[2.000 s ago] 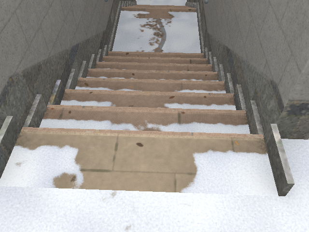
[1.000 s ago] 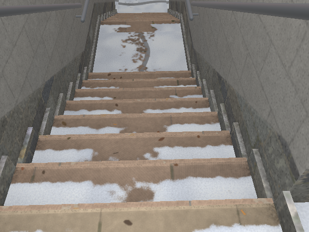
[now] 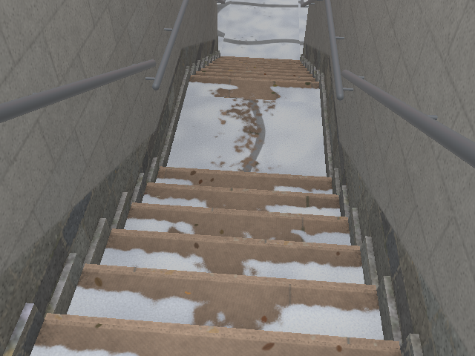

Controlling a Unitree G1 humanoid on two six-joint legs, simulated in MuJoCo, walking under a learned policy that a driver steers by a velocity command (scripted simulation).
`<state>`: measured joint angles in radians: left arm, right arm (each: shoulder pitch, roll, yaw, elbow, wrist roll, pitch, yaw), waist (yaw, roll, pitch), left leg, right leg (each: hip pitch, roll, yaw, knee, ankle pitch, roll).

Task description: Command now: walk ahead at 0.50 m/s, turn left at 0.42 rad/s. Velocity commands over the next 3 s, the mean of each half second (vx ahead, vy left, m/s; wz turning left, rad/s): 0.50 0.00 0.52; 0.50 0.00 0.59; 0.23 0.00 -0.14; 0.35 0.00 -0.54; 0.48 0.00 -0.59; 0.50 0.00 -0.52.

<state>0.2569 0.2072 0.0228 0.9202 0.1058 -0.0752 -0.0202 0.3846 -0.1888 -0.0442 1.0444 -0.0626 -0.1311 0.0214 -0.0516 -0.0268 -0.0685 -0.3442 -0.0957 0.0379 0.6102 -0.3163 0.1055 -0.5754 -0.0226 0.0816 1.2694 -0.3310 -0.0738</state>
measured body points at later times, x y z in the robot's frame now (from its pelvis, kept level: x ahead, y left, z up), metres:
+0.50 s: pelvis +0.23 -0.04 -0.16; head +0.23 -0.03 +0.29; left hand +0.20 +0.20 -0.30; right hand +0.30 -0.25 -0.30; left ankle +0.22 +0.10 -0.72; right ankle +0.23 -0.12 -0.89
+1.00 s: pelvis +0.43 +0.09 -0.18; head +0.43 +0.09 +0.27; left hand +0.41 +0.38 -0.29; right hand +0.59 -0.09 -0.32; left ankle +0.36 +0.17 -0.89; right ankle +0.50 -0.04 -0.84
